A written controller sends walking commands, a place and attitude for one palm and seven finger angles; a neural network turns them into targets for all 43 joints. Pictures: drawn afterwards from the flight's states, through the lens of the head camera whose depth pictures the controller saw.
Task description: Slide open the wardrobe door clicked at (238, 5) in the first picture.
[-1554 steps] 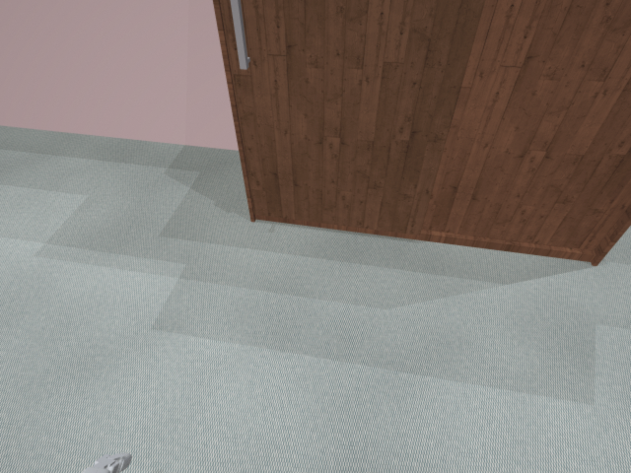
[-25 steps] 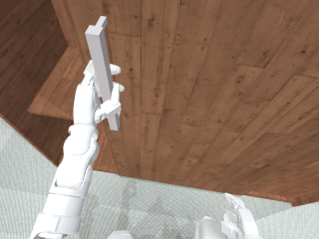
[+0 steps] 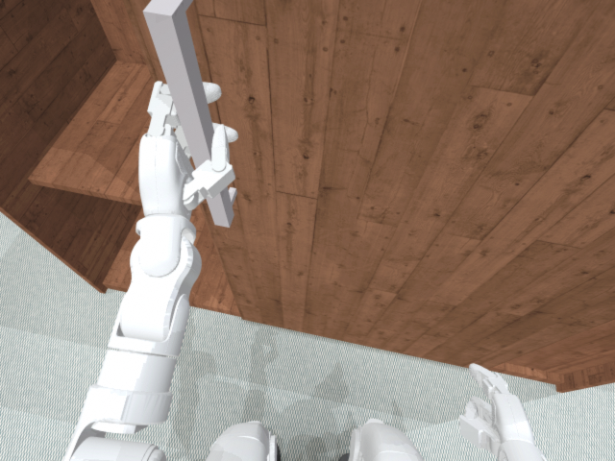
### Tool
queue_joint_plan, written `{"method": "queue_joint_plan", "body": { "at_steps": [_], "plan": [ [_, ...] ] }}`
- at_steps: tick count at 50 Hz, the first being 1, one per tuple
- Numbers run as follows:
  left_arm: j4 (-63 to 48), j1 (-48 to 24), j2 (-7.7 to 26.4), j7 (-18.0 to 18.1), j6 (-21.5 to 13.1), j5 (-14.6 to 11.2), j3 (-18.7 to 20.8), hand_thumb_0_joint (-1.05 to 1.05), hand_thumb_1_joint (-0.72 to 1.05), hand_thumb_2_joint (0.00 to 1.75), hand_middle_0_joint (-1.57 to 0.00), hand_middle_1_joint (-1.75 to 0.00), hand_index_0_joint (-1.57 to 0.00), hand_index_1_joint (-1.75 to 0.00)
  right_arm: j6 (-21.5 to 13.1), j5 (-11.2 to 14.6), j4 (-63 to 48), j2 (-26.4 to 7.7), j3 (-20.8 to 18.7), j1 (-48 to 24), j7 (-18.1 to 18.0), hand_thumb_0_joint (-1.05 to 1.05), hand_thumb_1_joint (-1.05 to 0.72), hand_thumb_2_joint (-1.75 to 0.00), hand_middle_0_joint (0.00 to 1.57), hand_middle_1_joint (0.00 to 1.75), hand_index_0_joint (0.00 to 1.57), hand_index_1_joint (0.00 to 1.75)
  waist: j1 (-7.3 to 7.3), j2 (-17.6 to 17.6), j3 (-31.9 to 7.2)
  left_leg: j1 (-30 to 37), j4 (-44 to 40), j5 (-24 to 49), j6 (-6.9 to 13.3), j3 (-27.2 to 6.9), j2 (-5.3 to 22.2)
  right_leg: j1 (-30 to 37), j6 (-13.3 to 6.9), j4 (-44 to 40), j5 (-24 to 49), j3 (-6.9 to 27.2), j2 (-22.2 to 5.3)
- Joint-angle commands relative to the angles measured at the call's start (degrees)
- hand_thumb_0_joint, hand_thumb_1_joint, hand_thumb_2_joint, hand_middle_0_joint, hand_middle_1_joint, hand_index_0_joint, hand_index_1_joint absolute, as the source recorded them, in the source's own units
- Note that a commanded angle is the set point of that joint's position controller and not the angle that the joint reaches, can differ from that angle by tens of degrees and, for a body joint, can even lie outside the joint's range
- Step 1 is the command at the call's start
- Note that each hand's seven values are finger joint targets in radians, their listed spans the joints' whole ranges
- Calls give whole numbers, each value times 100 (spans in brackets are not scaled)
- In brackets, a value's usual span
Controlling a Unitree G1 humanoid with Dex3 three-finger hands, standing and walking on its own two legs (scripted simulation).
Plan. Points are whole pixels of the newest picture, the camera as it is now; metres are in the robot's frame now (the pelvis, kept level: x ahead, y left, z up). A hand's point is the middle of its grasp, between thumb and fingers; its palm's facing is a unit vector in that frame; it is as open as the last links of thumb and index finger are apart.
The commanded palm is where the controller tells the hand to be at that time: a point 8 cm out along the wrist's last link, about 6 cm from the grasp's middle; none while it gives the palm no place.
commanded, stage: step sideways, sliding the door along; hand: left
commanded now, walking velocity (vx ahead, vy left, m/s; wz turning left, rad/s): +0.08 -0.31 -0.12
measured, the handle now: (209, 134) +0.42 +0.19 +0.14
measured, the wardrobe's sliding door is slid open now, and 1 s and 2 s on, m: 0.48 0.66 0.66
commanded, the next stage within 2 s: stop walking and hold the door there in 1.44 s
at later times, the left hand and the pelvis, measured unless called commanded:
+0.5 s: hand (317, 180) +0.38 +0.06 +0.15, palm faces +0.34 -0.93 -0.13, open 6.5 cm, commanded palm +0.34 +0.03 +0.14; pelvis +0.00 -0.14 +0.00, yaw +0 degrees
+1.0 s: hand (395, 195) +0.37 -0.02 +0.15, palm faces +0.22 -0.98 +0.01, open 6.2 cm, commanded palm +0.34 -0.05 +0.13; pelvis -0.02 -0.21 +0.03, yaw -3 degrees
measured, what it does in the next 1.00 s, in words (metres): steps to the right: right foot, then left foot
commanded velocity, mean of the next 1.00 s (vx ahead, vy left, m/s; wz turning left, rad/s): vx -0.04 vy -0.30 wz -0.07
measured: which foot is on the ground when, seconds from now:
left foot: down 0.00-0.44, up 0.46-0.68, down 0.70-1.00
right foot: up 0.00-0.42, down 0.44-0.68, up 0.70-1.00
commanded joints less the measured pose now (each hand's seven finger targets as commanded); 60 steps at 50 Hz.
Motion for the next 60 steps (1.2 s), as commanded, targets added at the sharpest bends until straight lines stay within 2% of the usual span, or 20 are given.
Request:
{"method": "queue_joint_plan", "body": {
  "at_steps": [1,6,17,20,22,23,25,27,30,32,33,34,35,37,44,54,57,58,59,60],
  "plan": [
    [-2609,-2893,-457,-740,-801,157,-1630,0,90,90,-45,-140,-45,-140,-425,-32,-930,-652,-169,-426,286,0,-90,-90,20,30,20,30,-633,1096,-3172,2999,-1046,5308,671,-2037,2706,-1504,112,1820,-194,836,-481],
    [-1954,-2415,-422,-892,-434,201,-1513,0,90,90,-45,-140,-45,-140,-349,-61,-975,-793,-257,-196,287,0,-90,-90,20,30,20,30,-613,1190,-2848,2436,-1238,4949,94,-653,1948,-1142,341,1158,796,146,-331],
    [-1401,-2168,-323,-800,-457,75,-1378,0,90,90,-45,-140,-45,-140,-631,27,-1076,-552,-122,-38,240,0,-90,-90,20,30,20,30,-705,2204,-2780,2694,-893,5234,26,-448,1919,162,318,-1702,810,-331,93],
    [-1482,-2104,-49,-731,-534,134,-1179,0,90,90,-45,-140,-45,-140,-643,137,-1063,-427,-76,-165,248,0,-90,-90,20,30,20,30,-538,1169,-2918,1689,95,3163,-264,-454,1421,1617,181,-3187,2703,-127,-184],
    [-1495,-1940,555,-594,-531,221,-846,0,90,90,-45,-140,-45,-140,-632,183,-1101,-122,18,-360,114,0,-90,-90,20,30,20,30,-448,-1263,-3079,-461,1780,-1733,-350,-267,163,2812,-495,-2847,7195,1294,-1711],
    [-1387,-1609,684,-539,-492,274,-678,0,90,90,-45,-140,-45,-140,-696,66,-1058,-121,77,-525,32,0,-90,-90,20,30,20,30,-225,-1408,-2964,-774,2683,-2421,-229,-704,-233,2435,-680,-2866,7911,1558,-1981],
    [-1996,-1727,507,-565,-601,64,-730,0,90,90,-45,-140,-45,-140,-665,73,-881,-320,-64,-247,-48,0,-90,-90,20,30,20,30,-349,-2311,-3090,-1162,3266,-2152,-570,-1061,-132,3000,-662,-2613,7607,1581,-1744],
    [-2023,-1820,135,-421,-700,28,-851,0,90,90,-45,-140,-45,-140,-584,82,-763,-207,59,-418,-77,0,-90,-90,20,30,20,30,-456,-1743,-3180,-1343,2671,-1855,-615,-911,-127,3528,-1021,-2424,7444,1173,-1637],
    [-2096,-1855,111,-446,-827,97,-868,0,90,90,-45,-140,-45,-140,-388,45,-775,-271,9,-500,-98,0,-90,-90,20,30,20,30,-483,-1509,-3153,-523,672,-1142,-604,-563,-184,3082,-979,-2283,6972,970,-1431],
    [-2165,-1952,-47,-511,-951,124,-1110,0,90,90,-45,-140,-45,-140,-288,-1,-756,-326,-17,-405,-119,0,-90,-90,20,30,20,30,-596,-534,-3291,673,-1087,477,-612,-385,37,2446,-724,-1910,5669,645,-1194],
    [-2253,-2115,-134,-573,-996,84,-1291,0,90,90,-45,-140,-45,-140,-272,-28,-775,-398,-97,-284,-137,0,-90,-90,20,30,20,30,-746,-73,-3387,1993,-1557,2033,-452,-723,577,1268,-415,-1439,4249,548,-976],
    [-2422,-2128,-325,-655,-988,-8,-1499,0,90,90,-45,-140,-45,-140,-342,-61,-914,-707,-239,-220,-95,0,-90,-90,20,30,20,30,-697,1272,-3525,3311,-1419,5055,222,-2477,2306,-517,73,-490,1167,219,-388],
    [-2269,-2123,-459,-710,-925,66,-1581,0,90,90,-45,-140,-45,-140,-375,-17,-987,-715,-232,-199,39,0,-90,-90,20,30,20,30,-537,1368,-3779,3573,-1115,6801,878,-3295,3205,-928,113,509,-734,697,-253],
    [-2191,-2526,-475,-804,-860,146,-1555,0,90,90,-45,-140,-45,-140,-384,-27,-998,-635,-154,-392,224,0,-90,-90,20,30,20,30,-578,791,-3441,2960,-1127,5428,850,-2679,3024,-1121,84,1545,-347,948,-250],
    [-1617,-2594,-602,-912,-447,129,-1653,0,90,90,-45,-140,-45,-140,-317,-42,-879,-746,-232,-107,272,0,-90,-90,20,30,20,30,-604,1382,-2795,2431,-1250,4849,138,-711,1916,-1142,354,965,797,97,-291],
    [-1024,-2585,25,-785,-469,7,-1026,0,90,90,-45,-140,-45,-140,-562,39,-948,-609,-155,74,293,0,-90,-90,20,30,20,30,-728,2332,-2812,2811,-851,5364,-3,-449,1837,119,325,-1687,825,-457,156],
    [-969,-2483,462,-709,-560,21,-650,0,90,90,-45,-140,-45,-140,-566,111,-953,-562,-109,-66,330,0,-90,-90,20,30,20,30,-590,1919,-2903,2230,-155,4299,-244,-475,1543,1295,213,-3105,2146,-359,77],
    [-1047,-2506,748,-669,-585,84,-489,0,90,90,-45,-140,-45,-140,-544,190,-974,-476,-76,-87,320,0,-90,-90,20,30,20,30,-528,890,-3089,1446,545,2834,-338,-307,1091,2157,40,-3415,3783,54,-456],
    [-967,-2461,1193,-586,-589,141,-201,0,90,90,-45,-140,-45,-140,-514,225,-1010,-252,-16,-196,247,0,-90,-90,20,30,20,30,-480,-836,-3152,-150,1573,-618,-298,-204,411,3094,-449,-2957,6566,1045,-1538],
    [-802,-2215,1501,-493,-515,157,100,0,90,90,-45,-140,-45,-140,-531,177,-995,-280,-2,-450,134,0,-90,-90,20,30,20,30,-296,-1336,-3118,-946,2634,-2417,-125,-579,-131,3014,-751,-2763,7994,1561,-2072]
  ]
}}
